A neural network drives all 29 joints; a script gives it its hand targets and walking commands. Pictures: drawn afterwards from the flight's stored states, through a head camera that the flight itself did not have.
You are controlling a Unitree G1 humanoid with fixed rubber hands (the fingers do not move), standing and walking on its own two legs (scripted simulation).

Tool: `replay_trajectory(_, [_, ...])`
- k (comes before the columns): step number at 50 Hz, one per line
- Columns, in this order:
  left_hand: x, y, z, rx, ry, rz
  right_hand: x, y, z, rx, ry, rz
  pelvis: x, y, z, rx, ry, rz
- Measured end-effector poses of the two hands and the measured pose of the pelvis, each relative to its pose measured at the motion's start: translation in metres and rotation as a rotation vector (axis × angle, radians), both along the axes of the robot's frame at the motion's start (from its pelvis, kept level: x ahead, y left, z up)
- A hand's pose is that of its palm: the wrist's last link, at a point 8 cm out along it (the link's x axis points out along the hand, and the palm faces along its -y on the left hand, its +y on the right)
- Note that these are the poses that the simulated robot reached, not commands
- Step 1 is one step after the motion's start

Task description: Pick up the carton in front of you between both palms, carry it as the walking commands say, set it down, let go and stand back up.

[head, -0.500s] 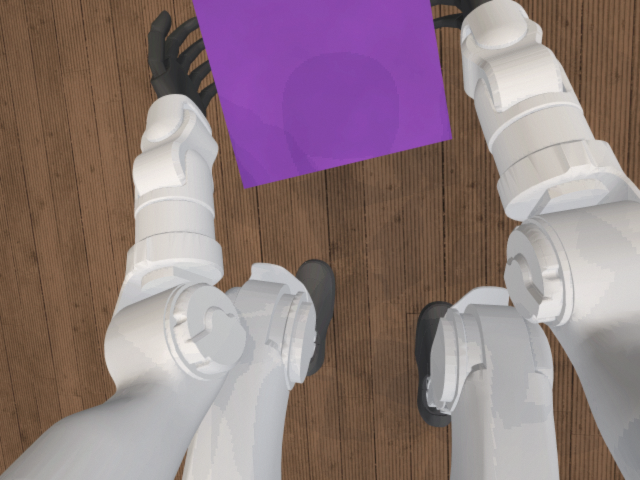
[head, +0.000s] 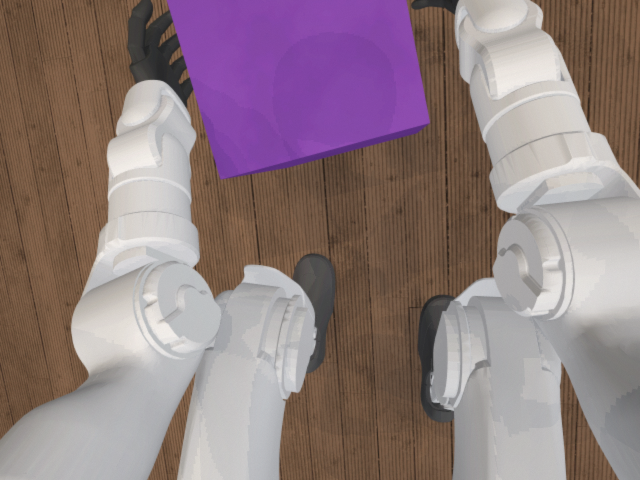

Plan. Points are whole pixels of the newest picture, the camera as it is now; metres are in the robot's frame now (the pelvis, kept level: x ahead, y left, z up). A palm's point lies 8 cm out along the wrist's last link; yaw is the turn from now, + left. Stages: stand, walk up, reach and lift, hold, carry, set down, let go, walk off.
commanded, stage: set down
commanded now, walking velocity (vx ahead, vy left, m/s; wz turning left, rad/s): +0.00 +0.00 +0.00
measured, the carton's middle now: (317, 70) +0.54 +0.06 -0.25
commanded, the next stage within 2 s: let go in 1.64 s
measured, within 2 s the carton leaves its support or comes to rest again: neither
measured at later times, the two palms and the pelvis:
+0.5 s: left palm (167, 130) +0.47 +0.23 -0.17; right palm (508, 24) +0.55 -0.14 -0.21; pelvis +0.00 +0.00 -0.01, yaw +0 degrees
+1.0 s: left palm (102, 122) +0.46 +0.22 -0.07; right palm out of the picture +0.58 -0.15 -0.06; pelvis -0.01 +0.01 +0.06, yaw -2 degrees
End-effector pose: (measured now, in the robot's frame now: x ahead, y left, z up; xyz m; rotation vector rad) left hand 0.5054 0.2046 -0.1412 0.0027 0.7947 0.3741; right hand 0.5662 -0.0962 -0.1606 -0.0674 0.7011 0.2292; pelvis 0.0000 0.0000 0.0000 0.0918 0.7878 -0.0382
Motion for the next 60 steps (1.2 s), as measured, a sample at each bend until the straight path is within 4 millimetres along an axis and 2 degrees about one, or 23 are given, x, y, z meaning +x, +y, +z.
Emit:
replay_trajectory(17, [0.006, 0.0, -0.012, 0.009, -0.012, -0.006, 0.002, -0.002, -0.019, -0.003, -0.02, 0.027, 0.008, 0.001, -0.009, 0.013, -0.028, 0.004])
replay_trajectory(19, [0.001, 0.001, -0.015, 0.018, -0.011, -0.009, -0.004, -0.007, -0.03, -0.045, -0.004, 0.042, 0.007, 0.0, -0.01, 0.011, -0.04, 0.001])
replay_trajectory(22, [-0.018, 0.008, -0.025, 0.032, 0.019, 0.002, -0.013, -0.025, -0.046, -0.108, 0.004, 0.02, 0.005, -0.001, -0.012, 0.007, -0.058, -0.006])
replay_trajectory(25, [-0.038, 0.02, -0.033, 0.049, 0.056, 0.032, -0.014, -0.044, -0.051, -0.114, -0.004, -0.034, 0.001, 0.0, -0.012, 0.004, -0.076, -0.01])
replay_trajectory(27, [-0.045, 0.027, -0.033, 0.059, 0.044, 0.046, -0.013, -0.054, -0.048, -0.12, -0.005, -0.052, -0.002, 0.0, -0.012, 0.005, -0.092, -0.01])
replay_trajectory(32, [-0.048, 0.022, -0.034, 0.025, 0.026, 0.03, -0.007, -0.061, -0.027, -0.131, -0.023, -0.056, -0.01, 0.002, -0.011, 0.001, -0.114, -0.019])
replay_trajectory(35, [-0.04, 0.016, -0.023, 0.001, -0.026, 0.024, 0.001, -0.058, -0.007, -0.125, -0.052, -0.057, -0.014, 0.004, -0.008, -0.006, -0.117, -0.02])
replay_trajectory(41, [-0.032, 0.001, 0.015, -0.043, -0.117, 0.034, 0.011, -0.047, 0.041, -0.14, -0.089, -0.048, -0.017, 0.009, 0.01, -0.025, -0.112, -0.006])
replay_trajectory(47, [-0.045, 0.013, 0.054, -0.023, -0.1, 0.064, 0.012, -0.048, 0.087, -0.151, -0.042, -0.071, -0.013, 0.013, 0.044, -0.036, -0.074, 0.001])
replay_trajectory(51, [-0.041, 0.016, 0.077, -0.027, -0.109, 0.053, 0.013, -0.053, 0.109, -0.146, -0.02, -0.083, -0.01, 0.015, 0.064, -0.043, -0.043, 0.006])
replay_trajectory(56, [-0.032, 0.007, 0.105, -0.03, -0.141, 0.033, 0.017, -0.061, 0.131, -0.132, -0.051, -0.085, -0.004, 0.018, 0.083, -0.05, -0.012, 0.009])
replay_trajectory(60, [-0.033, 0.004, 0.131, -0.014, -0.151, 0.031, 0.016, -0.068, 0.151, -0.133, -0.074, -0.073, 0.0, 0.019, 0.102, -0.048, 0.008, 0.002])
